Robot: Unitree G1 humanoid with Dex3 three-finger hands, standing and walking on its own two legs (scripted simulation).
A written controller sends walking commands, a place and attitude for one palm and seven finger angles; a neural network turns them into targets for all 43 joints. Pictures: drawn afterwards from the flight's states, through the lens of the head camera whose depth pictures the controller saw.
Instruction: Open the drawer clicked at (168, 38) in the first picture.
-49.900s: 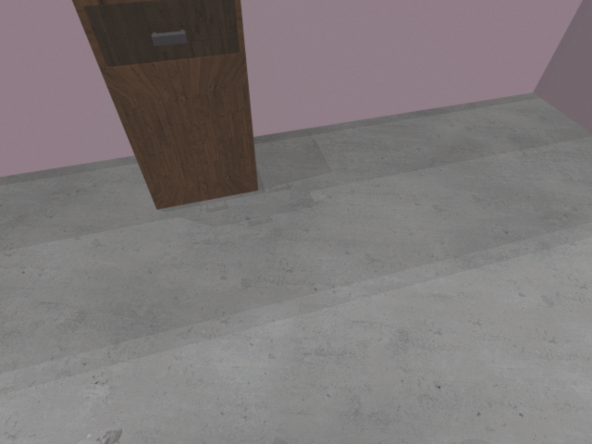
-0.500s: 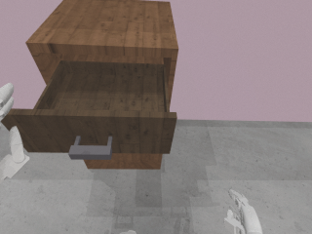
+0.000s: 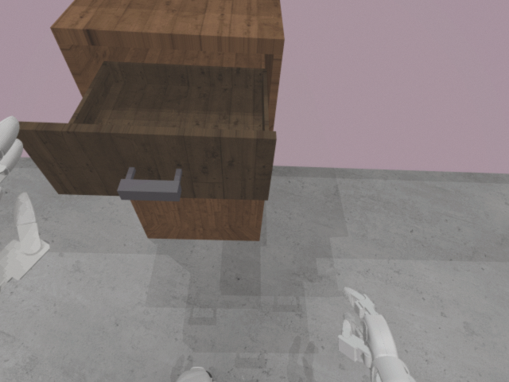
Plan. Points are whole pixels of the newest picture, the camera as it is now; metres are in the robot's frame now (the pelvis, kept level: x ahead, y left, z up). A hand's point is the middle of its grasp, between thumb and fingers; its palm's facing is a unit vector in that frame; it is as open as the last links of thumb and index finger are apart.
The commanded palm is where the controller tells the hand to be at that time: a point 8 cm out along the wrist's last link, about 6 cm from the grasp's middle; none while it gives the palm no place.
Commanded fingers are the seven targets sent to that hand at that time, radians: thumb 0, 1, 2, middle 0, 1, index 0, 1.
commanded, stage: stop stepping back and stand still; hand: left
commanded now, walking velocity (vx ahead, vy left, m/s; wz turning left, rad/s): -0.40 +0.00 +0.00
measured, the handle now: (152, 181) +0.44 +0.23 +0.02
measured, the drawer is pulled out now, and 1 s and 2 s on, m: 0.27 0.27 0.27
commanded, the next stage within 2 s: let the arm hang, fingers relaxed in 0.74 s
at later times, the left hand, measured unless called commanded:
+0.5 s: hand out of the picture +0.07 +0.21 +0.19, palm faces +0.42 -0.77 -0.47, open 7.4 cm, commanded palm +0.01 +0.25 +0.21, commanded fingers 0.00 0.90 0.90 -0.20 -0.30 -0.20 -0.30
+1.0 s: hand out of the picture +0.08 +0.22 -0.05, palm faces +0.17 -0.91 -0.39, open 7.4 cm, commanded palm none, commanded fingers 0.00 0.90 0.90 -0.20 -0.30 -0.20 -0.30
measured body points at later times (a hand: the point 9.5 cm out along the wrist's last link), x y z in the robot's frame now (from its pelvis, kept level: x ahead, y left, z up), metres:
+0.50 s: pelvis -0.10 -0.03 +0.01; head -0.12 -0.03 +0.46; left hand +0.04 +0.25 +0.22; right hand +0.06 -0.28 -0.06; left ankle -0.15 +0.08 -0.73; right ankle -0.04 -0.10 -0.72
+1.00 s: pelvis -0.09 -0.03 +0.00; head -0.09 -0.04 +0.45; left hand +0.07 +0.26 -0.02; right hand +0.06 -0.26 -0.12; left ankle -0.10 +0.09 -0.72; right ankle -0.07 -0.15 -0.73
